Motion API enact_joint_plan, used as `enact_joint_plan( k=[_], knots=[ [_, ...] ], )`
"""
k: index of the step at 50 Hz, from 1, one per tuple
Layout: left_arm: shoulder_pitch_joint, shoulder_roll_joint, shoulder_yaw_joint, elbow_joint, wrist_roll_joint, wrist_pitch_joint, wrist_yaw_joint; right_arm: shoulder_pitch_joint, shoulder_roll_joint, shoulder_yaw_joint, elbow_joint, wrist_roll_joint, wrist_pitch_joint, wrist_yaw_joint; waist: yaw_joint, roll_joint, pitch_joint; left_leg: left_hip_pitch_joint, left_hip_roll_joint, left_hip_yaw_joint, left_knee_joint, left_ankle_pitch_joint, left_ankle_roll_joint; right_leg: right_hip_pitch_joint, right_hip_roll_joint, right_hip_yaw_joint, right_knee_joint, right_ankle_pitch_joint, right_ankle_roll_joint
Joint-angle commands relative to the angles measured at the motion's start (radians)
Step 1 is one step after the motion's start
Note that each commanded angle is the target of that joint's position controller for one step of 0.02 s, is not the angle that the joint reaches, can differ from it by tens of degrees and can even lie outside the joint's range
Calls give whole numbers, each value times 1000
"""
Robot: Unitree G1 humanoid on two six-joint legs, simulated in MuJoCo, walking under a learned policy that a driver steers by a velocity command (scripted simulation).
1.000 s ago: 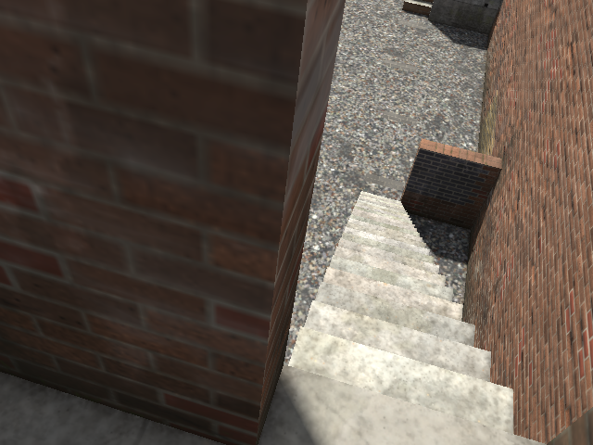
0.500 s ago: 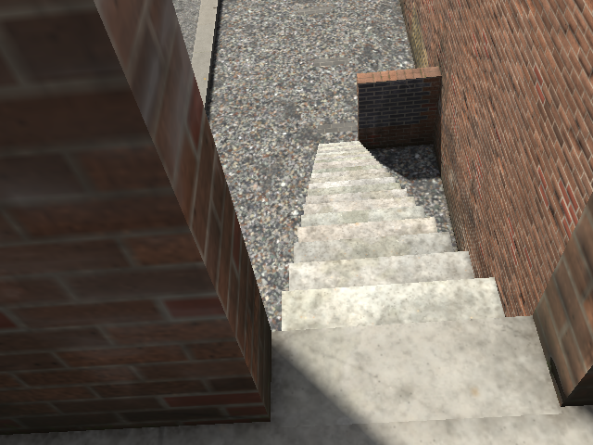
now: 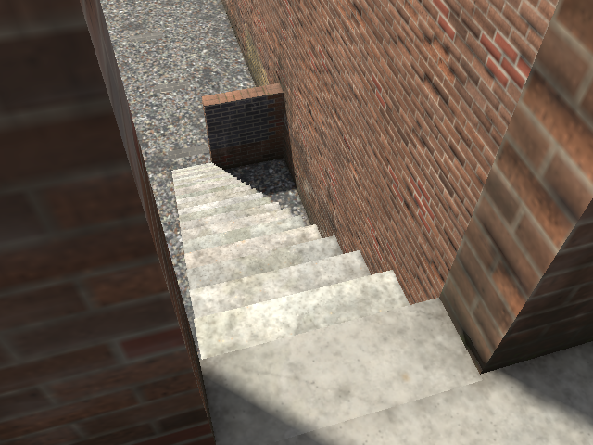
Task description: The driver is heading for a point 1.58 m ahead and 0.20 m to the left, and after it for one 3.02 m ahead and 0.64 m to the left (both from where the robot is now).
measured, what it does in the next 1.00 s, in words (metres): steps on the spot: right foot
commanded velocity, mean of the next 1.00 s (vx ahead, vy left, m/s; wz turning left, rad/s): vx -0.01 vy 0.01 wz -0.06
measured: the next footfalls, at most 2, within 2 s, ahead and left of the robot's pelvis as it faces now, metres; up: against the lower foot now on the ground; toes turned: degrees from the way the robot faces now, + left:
right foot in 0.14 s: -0.03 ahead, -0.15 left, +0.00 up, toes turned -3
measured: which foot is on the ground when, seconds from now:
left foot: down 0.00-1.00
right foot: up 0.00-0.12, down 0.14-1.00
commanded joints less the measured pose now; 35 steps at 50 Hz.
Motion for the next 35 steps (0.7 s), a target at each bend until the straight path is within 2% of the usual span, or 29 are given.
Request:
enact_joint_plan(
  k=[1, 2, 3, 5, 6, 7, 8, 9, 10, 11, 12, 13, 14, 15, 16, 17, 20, 23, 27, 33, 35],
  knots=[
    [45, 55, 22, -20, -20, -3, -6, -33, -65, 3, -82, 10, -15, 30, 23, 73, -56, 150, 242, -112, 37, 635, 184, -16, -55, 42, -131, 80, 34],
    [69, 39, 20, -7, -22, 2, -13, -47, -52, 11, -81, 22, -11, 42, 40, 67, -58, 143, 238, -116, 67, 606, 156, 23, -94, 23, -239, 71, 54],
    [84, 14, 11, 2, -22, 10, -22, -62, -62, 9, -80, 36, -8, 52, 49, 64, -58, 114, 229, -117, 95, 556, 125, 80, -134, -23, -355, 37, 72],
    [50, -31, -14, -7, -29, 25, -42, -11, -131, -19, -63, 56, 8, 57, 2, 60, -44, 66, 226, -168, 127, 427, 89, 174, -153, -129, -541, -74, 77],
    [41, -17, -16, -12, -43, 24, -45, 13, -153, -30, -52, 62, 15, 63, -4, 44, -42, 62, 230, -207, 140, 399, 72, 208, -154, -149, -640, 12, 58],
    [42, 7, -15, -12, -64, 14, -42, 4, -145, -29, -40, 63, 20, 73, 14, 36, -51, 55, 225, -232, 159, 396, 35, 254, -158, -148, -752, 160, 25],
    [6, 46, -13, -30, -71, -5, -28, 13, -119, -24, -35, 48, 15, 76, 1, 50, -83, 52, 221, -255, 161, 437, -16, 278, -170, -112, -725, 268, -28],
    [-55, 75, -18, -59, -66, -24, -16, 27, -121, -27, -44, 30, 7, 62, -38, 37, -135, 80, 184, -217, 172, 487, -45, 274, -167, -100, -674, 314, -94],
    [-87, 77, -22, -72, -51, -36, -9, 17, -154, -38, -47, 19, 2, 46, -39, 49, -157, 118, 163, -180, 188, 558, -58, 238, -169, -99, -668, 288, -130],
    [-63, 74, -26, -68, -45, -46, -4, -43, -166, -45, -59, 15, 1, 38, -13, 39, -166, 139, 156, -149, 225, 593, -44, 215, -179, -95, -692, 287, -136],
    [-76, 74, -30, -71, -49, -53, -4, -68, -165, -49, -64, 14, 1, 27, -21, 11, -148, 127, 146, -131, 242, 587, -37, 205, -181, -93, -691, 294, -134],
    [-85, 65, -34, -78, -52, -52, -14, -64, -159, -47, -55, 20, 0, 20, -23, 7, -129, 93, 134, -113, 237, 534, -29, 207, -186, -84, -692, 288, -134],
    [-72, 44, -41, -85, -53, -46, -26, -55, -131, -36, -48, 29, -2, 15, -8, -6, -117, 43, 120, -103, 229, 454, -9, 250, -188, -80, -702, 270, -121],
    [-35, 36, -43, -67, -65, -41, -32, -43, -126, -36, -33, 24, 3, 22, 8, 13, -83, -12, 118, -104, 214, 410, -5, 274, -190, -82, -692, 231, -108],
    [-6, 42, -41, -58, -64, -34, -38, -35, -120, -34, -27, 22, 4, 30, 17, 16, -74, -39, 119, -110, 200, 358, 4, 293, -181, -87, -694, 184, -97],
    [2, 70, -32, -53, -59, -29, -45, -40, -129, -38, -26, 16, 0, 34, 20, 27, -54, -66, 117, -111, 200, 312, 11, 289, -172, -95, -688, 159, -95],
    [-30, 58, -31, -64, -47, -20, -48, -58, -137, -39, -27, 21, -11, 37, 28, 14, -48, -115, 120, -127, 172, 190, 22, 305, -164, -100, -699, 114, -97],
    [-52, 56, -31, -65, -55, -22, -43, -67, -150, -39, -24, 30, -16, 36, 33, 1, -52, -130, 132, -150, 149, 151, 22, 323, -166, -99, -711, 114, -96],
    [-82, 70, -27, -62, -50, -28, -42, -57, -174, -41, -14, 28, -15, 33, 22, 0, -49, -104, 129, -153, 131, 119, 14, 308, -164, -106, -731, 107, -96],
    [-100, 82, -25, -47, -47, -37, -39, -48, -184, -35, 2, 30, -10, 31, 14, 3, -46, -65, 133, -169, 101, 86, 9, 282, -170, -112, -755, 97, -94],
    [-86, 91, -22, -32, -46, -38, -45, -56, -196, -38, -4, 29, -13, 39, 19, 5, -47, -63, 134, -181, 93, 76, 13, 284, -174, -113, -755, 99, -94]
  ],
)
Velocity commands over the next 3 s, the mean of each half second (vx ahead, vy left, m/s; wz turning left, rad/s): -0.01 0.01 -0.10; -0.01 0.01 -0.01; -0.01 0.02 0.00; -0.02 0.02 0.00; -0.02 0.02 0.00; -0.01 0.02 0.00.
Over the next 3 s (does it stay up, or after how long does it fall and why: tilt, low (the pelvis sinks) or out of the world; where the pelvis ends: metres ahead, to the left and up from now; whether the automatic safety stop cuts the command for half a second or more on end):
stays up -0.05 0.01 -0.02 its command is cut before an obstacle from the start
